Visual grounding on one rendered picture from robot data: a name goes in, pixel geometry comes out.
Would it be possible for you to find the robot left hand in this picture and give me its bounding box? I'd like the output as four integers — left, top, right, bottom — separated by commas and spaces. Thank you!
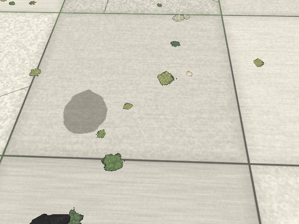
30, 214, 71, 224

